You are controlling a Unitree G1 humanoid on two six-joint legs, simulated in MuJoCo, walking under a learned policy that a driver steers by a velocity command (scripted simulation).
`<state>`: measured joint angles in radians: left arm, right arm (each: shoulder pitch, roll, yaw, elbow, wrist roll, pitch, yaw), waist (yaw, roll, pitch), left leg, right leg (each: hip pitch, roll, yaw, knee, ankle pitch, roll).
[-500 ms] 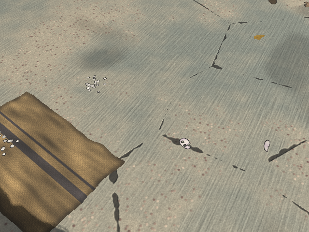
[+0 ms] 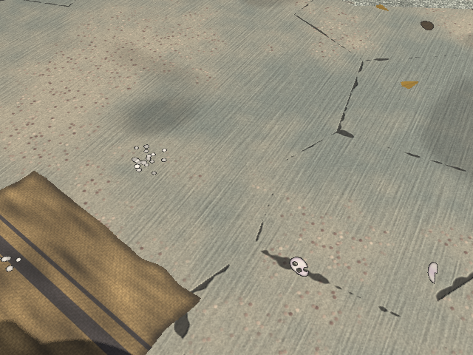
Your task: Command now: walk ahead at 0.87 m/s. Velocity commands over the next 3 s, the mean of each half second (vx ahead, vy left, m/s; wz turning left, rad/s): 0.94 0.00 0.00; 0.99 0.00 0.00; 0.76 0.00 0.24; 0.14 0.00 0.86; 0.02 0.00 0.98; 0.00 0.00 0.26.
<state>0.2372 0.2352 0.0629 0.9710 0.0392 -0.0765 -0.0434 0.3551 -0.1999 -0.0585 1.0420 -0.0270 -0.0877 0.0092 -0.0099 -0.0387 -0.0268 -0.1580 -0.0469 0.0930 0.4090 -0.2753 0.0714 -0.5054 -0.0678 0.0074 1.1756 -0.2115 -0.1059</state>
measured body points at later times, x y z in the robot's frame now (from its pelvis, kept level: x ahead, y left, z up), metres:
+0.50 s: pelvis +0.43 -0.03 -0.01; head +0.44 -0.02 +0.44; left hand +0.41 +0.24 -0.15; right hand +0.52 -0.28 -0.13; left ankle +0.37 +0.12 -0.63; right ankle +0.43 -0.08 -0.74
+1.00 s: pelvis +0.92 +0.02 +0.00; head +0.94 +0.02 +0.45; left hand +1.06 +0.27 -0.12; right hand +0.89 -0.25 -0.14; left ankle +0.89 +0.08 -0.74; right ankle +0.94 -0.13 -0.65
